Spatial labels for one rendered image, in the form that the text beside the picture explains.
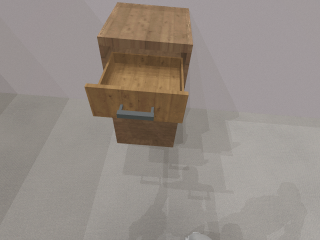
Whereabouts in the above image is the cabinet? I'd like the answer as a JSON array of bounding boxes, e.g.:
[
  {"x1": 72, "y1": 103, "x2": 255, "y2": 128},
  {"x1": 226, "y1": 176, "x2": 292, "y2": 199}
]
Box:
[{"x1": 97, "y1": 2, "x2": 193, "y2": 148}]

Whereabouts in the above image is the drawer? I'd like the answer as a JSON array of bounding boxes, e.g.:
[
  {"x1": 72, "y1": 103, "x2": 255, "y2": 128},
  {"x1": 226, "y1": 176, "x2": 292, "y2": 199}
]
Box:
[{"x1": 84, "y1": 52, "x2": 189, "y2": 124}]

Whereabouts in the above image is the handle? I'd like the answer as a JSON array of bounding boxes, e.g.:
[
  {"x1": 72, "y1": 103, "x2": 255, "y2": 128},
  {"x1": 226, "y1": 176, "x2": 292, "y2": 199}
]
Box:
[{"x1": 116, "y1": 104, "x2": 154, "y2": 121}]

